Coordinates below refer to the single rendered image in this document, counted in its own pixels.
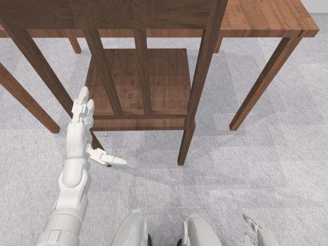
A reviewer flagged robot thigh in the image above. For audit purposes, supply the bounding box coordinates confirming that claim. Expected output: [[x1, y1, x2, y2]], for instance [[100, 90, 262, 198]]
[[182, 217, 222, 246], [110, 213, 149, 246]]

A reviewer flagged right robot thigh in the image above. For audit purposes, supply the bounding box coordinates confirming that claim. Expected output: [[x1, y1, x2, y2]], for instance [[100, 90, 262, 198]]
[[182, 217, 222, 246]]

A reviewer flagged chair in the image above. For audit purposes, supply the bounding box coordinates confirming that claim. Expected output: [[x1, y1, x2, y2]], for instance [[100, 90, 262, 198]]
[[0, 0, 228, 167]]

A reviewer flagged table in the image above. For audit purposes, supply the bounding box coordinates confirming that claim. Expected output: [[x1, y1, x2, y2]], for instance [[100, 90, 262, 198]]
[[0, 0, 320, 133]]

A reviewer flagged left robot hand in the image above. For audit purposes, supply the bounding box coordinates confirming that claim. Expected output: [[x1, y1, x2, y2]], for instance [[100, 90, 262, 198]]
[[66, 86, 128, 167]]

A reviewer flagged left robot thigh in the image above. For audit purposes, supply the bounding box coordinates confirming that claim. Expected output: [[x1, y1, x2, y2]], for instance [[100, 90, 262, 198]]
[[110, 213, 149, 246]]

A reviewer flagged left robot forearm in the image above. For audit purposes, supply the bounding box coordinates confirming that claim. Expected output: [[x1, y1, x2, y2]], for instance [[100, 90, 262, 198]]
[[34, 157, 92, 246]]

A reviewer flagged right robot hand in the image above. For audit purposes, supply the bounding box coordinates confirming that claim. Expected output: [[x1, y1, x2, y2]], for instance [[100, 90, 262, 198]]
[[241, 213, 280, 246]]

